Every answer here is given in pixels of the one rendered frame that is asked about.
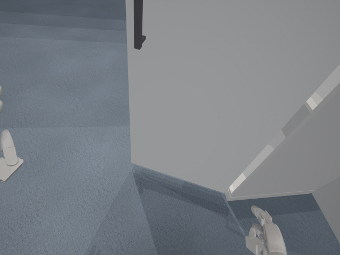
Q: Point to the fridge door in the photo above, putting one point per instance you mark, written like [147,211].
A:
[216,80]

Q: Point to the left robot hand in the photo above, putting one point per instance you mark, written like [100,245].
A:
[11,163]

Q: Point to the handle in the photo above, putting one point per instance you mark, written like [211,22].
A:
[138,37]

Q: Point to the right robot hand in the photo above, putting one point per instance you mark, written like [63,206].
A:
[271,239]

